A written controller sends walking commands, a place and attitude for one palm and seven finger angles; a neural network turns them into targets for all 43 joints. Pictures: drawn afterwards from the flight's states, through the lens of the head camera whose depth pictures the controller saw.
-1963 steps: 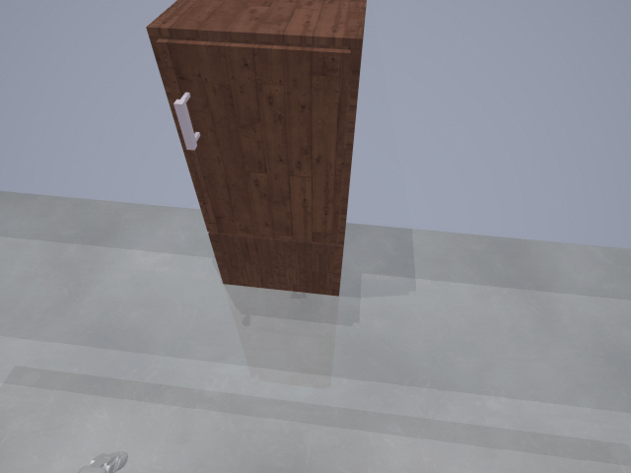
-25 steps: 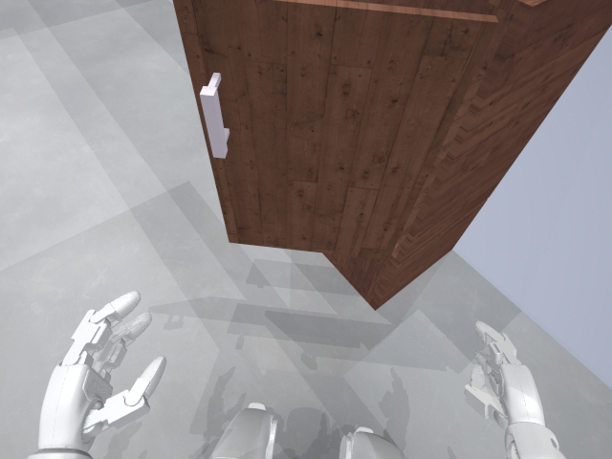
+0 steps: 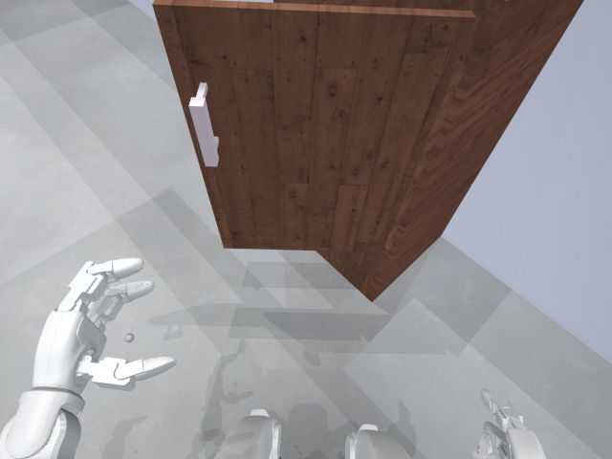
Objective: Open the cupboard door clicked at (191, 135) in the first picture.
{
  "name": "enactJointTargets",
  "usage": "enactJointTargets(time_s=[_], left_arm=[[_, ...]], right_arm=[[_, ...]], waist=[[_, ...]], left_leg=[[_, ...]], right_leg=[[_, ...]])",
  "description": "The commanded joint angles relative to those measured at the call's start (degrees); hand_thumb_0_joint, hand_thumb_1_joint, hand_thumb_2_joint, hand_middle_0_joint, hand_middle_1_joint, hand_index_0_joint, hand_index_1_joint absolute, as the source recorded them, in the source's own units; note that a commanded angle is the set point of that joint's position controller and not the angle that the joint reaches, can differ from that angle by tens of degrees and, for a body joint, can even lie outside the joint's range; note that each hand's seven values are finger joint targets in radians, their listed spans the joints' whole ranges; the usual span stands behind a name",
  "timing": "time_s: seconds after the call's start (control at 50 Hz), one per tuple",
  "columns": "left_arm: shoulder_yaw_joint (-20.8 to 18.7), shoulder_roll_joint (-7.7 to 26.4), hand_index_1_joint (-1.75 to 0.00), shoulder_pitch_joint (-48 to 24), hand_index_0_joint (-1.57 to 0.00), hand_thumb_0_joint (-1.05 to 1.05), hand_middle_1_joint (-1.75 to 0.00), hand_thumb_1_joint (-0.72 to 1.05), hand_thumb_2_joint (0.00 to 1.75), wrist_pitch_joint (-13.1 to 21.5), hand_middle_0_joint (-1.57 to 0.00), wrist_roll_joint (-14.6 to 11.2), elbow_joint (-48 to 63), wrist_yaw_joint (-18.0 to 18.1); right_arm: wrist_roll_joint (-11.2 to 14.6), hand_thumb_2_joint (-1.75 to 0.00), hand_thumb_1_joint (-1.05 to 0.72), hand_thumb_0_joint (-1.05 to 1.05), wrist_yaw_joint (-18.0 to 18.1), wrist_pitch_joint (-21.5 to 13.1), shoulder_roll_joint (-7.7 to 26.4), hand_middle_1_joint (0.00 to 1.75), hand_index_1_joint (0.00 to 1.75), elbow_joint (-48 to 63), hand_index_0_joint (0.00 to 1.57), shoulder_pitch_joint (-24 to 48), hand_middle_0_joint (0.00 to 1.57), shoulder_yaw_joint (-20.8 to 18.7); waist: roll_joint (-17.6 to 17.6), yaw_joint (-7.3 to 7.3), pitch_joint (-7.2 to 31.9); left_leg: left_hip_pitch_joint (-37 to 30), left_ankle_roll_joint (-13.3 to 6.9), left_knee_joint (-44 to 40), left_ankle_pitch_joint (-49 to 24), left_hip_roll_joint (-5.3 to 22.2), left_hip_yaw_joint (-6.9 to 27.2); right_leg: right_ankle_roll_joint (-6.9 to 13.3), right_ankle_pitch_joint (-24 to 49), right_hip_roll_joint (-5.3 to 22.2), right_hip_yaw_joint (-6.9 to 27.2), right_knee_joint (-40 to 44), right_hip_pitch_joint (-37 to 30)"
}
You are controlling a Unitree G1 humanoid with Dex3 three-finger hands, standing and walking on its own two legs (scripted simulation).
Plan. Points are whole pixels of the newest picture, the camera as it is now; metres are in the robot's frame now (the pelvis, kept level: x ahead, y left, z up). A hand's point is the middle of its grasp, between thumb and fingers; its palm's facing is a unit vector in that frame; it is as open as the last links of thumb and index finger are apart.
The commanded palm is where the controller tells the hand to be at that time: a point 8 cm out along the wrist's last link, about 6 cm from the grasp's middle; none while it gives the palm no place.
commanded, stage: raise the hand with hooked fingers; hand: left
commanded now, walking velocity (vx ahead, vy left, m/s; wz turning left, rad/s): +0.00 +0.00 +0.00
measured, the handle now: (207, 126) +0.58 +0.20 +0.06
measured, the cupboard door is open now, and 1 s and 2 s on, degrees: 46 46 46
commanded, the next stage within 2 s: move the hooked fingers beside the handle in 1.08 s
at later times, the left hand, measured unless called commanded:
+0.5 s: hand (78, 288) +0.29 +0.28 +0.08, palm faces +0.08 -0.99 -0.06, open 13.9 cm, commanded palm +0.27 +0.33 +0.07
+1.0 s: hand (93, 281) +0.30 +0.27 +0.07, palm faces +0.06 -1.00 -0.05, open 14.0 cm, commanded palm +0.27 +0.32 +0.08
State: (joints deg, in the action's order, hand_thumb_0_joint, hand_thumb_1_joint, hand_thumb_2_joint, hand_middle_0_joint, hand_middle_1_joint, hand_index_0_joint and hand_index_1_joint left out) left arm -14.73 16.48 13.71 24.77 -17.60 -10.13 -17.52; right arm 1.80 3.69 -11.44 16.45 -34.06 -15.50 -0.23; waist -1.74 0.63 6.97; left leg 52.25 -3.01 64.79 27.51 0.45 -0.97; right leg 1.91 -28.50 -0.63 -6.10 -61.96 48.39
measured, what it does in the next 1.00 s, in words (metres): stands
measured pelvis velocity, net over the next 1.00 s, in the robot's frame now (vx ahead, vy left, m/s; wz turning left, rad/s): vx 0.01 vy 0.00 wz -0.01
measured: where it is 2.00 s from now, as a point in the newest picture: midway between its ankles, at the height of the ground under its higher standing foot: outside the picture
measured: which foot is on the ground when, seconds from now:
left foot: down 0.00-1.00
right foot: down 0.00-1.00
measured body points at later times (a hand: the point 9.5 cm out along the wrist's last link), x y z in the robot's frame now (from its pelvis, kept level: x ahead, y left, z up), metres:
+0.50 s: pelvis +0.01 +0.01 +0.02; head +0.08 +0.03 +0.46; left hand +0.28 +0.33 +0.08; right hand +0.18 -0.23 -0.06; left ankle +0.04 +0.08 -0.66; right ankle +0.02 -0.11 -0.66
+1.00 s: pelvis +0.01 +0.00 +0.02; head +0.08 +0.01 +0.47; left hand +0.29 +0.32 +0.08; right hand +0.16 -0.26 -0.06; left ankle +0.04 +0.08 -0.66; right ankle +0.02 -0.11 -0.66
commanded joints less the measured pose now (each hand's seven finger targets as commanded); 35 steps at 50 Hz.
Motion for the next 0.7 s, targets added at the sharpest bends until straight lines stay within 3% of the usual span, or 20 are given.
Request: enactJointTargets(time_s=[0.0,0.02,0.04,0.1,0.14,0.18,0.22,0.28,0.3,0.36,0.42,0.44,0.48,0.52,0.6,0.68], left_arm=[[-7.2,12.8,-1.08,-7.3,-0.29,0.0,-1.08,-0.31,0.38,1.3,-0.29,-2.1,14.5,-2.0],[-9.3,14.9,-1.1,-7.5,-0.29,0.0,-1.1,-0.34,0.37,0.9,-0.29,-2.3,15.1,-1.3],[-9.0,13.9,-1.11,-7.4,-0.29,0.0,-1.11,-0.36,0.36,0.9,-0.29,-2.4,15.9,-0.7],[-9.2,12.2,-1.15,-7.3,-0.29,0.0,-1.15,-0.43,0.33,1.4,-0.29,-2.4,13.5,1.5],[-8.3,11.3,-1.18,-8.3,-0.3,0.0,-1.18,-0.48,0.31,0.7,-0.3,-2.0,9.4,1.0],[-6.3,10.4,-1.2,-9.8,-0.3,0.0,-1.2,-0.5,0.3,-0.3,-0.3,-1.2,6.3,-0.5],[-5.4,10.8,-1.2,-12.4,-0.3,0.0,-1.2,-0.5,0.3,-2.1,-0.3,-1.0,4.1,-2.6],[-7.5,14.0,-1.2,-16.1,-0.3,0.0,-1.2,-0.5,0.3,-3.4,-0.3,-1.4,5.0,-5.0],[-8.6,15.2,-1.2,-16.7,-0.3,0.0,-1.2,-0.5,0.3,-3.4,-0.3,-1.6,5.5,-5.4],[-12.9,19.0,-1.2,-19.8,-0.3,0.0,-1.2,-0.5,0.3,-1.9,-0.3,-3.0,7.5,-5.6],[-14.7,20.1,-1.2,-20.8,-0.3,0.0,-1.2,-0.5,0.3,-0.4,-0.3,-3.7,4.6,-5.3],[-13.6,18.7,-1.2,-21.4,-0.3,0.0,-1.2,-0.5,0.3,-0.4,-0.3,-3.4,2.7,-5.6],[-12.9,18.5,-1.2,-22.6,-0.3,0.0,-1.2,-0.5,0.3,-1.0,-0.3,-3.2,-0.1,-6.6],[-12.4,18.8,-1.2,-23.1,-0.3,0.0,-1.2,-0.5,0.3,-2.8,-0.3,-3.2,-3.7,-8.2],[-12.2,19.1,-1.2,-22.9,-0.3,0.0,-1.2,-0.5,0.3,-4.9,-0.3,-3.8,-4.9,-10.9],[-14.4,20.6,-1.2,-22.8,-0.3,0.0,-1.2,-0.5,0.3,-2.8,-0.3,-4.8,-1.6,-10.1]], right_arm=[[0.6,-0.9,-0.9,0.0,1.5,-3.8,7.2,0.3,0.3,10.6,0.2,2.4,0.2,-2.4],[0.4,-0.9,-0.9,0.0,1.6,-3.7,7.3,0.3,0.3,10.5,0.2,2.1,0.2,-2.3],[0.3,-0.9,-0.9,0.0,1.5,-3.5,6.8,0.3,0.3,10.7,0.2,2.3,0.2,-2.1],[0.1,-0.9,-0.9,0.0,1.0,-3.1,6.3,0.3,0.3,10.0,0.2,2.3,0.2,-1.9],[-0.1,-0.9,-0.9,0.0,0.7,-2.6,6.7,0.3,0.3,9.9,0.2,2.0,0.2,-1.8],[0.2,-0.9,-0.9,0.0,0.5,-2.2,7.3,0.3,0.3,10.0,0.2,1.7,0.2,-1.7],[0.3,-0.9,-0.9,0.0,0.7,-2.0,7.9,0.3,0.3,10.5,0.2,1.3,0.2,-1.6],[0.6,-0.9,-0.9,0.0,1.2,-2.0,8.3,0.3,0.3,10.9,0.2,0.8,0.2,-1.8],[0.6,-0.9,-0.9,0.0,1.3,-2.1,8.2,0.3,0.3,10.8,0.2,0.8,0.2,-1.7],[0.3,-0.9,-0.9,0.0,1.4,-2.1,7.8,0.3,0.3,10.4,0.2,0.7,0.2,-1.5],[-0.1,-0.9,-0.9,0.0,1.3,-2.2,7.6,0.3,0.3,9.3,0.2,0.7,0.2,-1.1],[0.2,-0.9,-0.9,0.0,1.2,-2.0,7.5,0.3,0.3,9.0,0.2,0.7,0.2,-1.1],[0.3,-0.9,-0.9,0.0,1.2,-1.9,7.9,0.3,0.3,8.5,0.2,0.6,0.2,-1.2],[0.5,-0.9,-0.9,0.0,1.3,-1.5,8.5,0.3,0.3,8.7,0.2,0.0,0.2,-1.2],[1.0,-0.9,-0.9,0.0,1.4,-1.4,8.8,0.3,0.3,9.6,0.2,-0.4,0.2,-1.6],[0.6,-0.9,-0.9,0.0,0.8,-1.6,8.5,0.3,0.3,9.7,0.2,-0.4,0.2,-1.8]], waist=[[-4.5,-1.25,16.3],[-4.6,-1.73,17.0],[-5.9,-1.86,17.0],[-4.7,-1.17,13.4],[-3.3,-0.27,11.0],[-4.2,0.46,9.0],[-3.9,0.79,8.7],[-2.5,0.52,12.8],[-3.5,-0.07,13.9],[-3.9,-0.78,17.2],[-4.4,-1.2,15.3],[-4.7,-0.54,14.2],[-6.0,-0.17,13.2],[-4.6,-0.03,12.5],[-2.6,-0.36,14.6],[-3.6,-0.94,15.8]], left_leg=[[-15.5,1.5,-14.7,-9.1,0.0,4.9],[-16.9,1.9,-14.8,-11.5,0.2,5.4],[-18.1,2.1,-15.3,-13.0,0.1,5.4],[-18.2,2.7,-15.6,-13.9,0.4,5.8],[-17.1,2.8,-15.3,-14.2,0.4,5.7],[-16.8,3.0,-15.9,-12.2,0.6,6.0],[-16.8,3.0,-16.3,-11.3,0.6,6.3],[-19.2,2.9,-16.7,-13.3,0.5,6.4],[-20.3,3.0,-16.7,-15.1,0.6,6.3],[-23.1,3.6,-16.2,-20.0,0.5,6.4],[-21.9,3.9,-16.0,-20.6,0.5,6.3],[-22.1,3.9,-16.1,-20.5,0.6,6.2],[-21.7,3.9,-16.5,-18.8,0.6,6.2],[-20.7,3.5,-16.8,-18.4,0.5,6.1],[-21.5,2.7,-17.4,-18.1,0.4,5.6],[-22.1,2.6,-16.9,-19.9,0.2,5.0]], right_leg=[[-0.2,5.5,-0.6,3.5,11.7,-8.9],[0.2,7.4,-1.0,3.0,10.8,-9.4],[0.2,8.4,-1.0,2.7,11.0,-9.3],[0.1,9.1,-1.2,1.8,11.2,-8.0],[0.1,9.8,-1.4,1.6,11.0,-6.9],[0.0,8.4,-1.3,1.4,11.5,-5.2],[0.2,8.2,-1.5,1.6,11.8,-5.4],[0.0,9.7,-1.4,1.9,12.8,-7.8],[0.1,10.5,-1.4,2.0,12.8,-8.7],[0.3,13.2,-1.7,2.1,12.4,-10.1],[0.6,13.6,-1.8,2.1,12.2,-10.2],[0.4,13.2,-1.8,2.0,12.3,-8.9],[0.4,12.0,-1.5,2.0,12.7,-8.1],[0.5,12.3,-1.6,2.2,13.3,-9.0],[0.2,12.9,-1.4,2.4,14.6,-10.8],[0.2,14.7,-1.6,2.9,14.4,-11.9]])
